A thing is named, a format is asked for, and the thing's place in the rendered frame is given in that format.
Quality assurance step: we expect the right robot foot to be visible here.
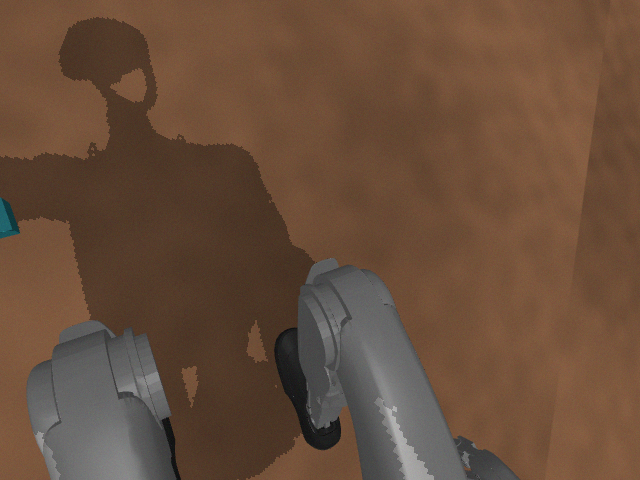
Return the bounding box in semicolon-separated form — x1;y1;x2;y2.
274;328;341;450

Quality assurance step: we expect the small box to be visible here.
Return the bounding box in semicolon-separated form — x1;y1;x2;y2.
0;198;20;238

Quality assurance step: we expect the left robot foot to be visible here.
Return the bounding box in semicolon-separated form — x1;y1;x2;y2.
162;417;181;480

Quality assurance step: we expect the right robot hand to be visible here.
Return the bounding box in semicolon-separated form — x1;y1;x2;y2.
453;436;520;480

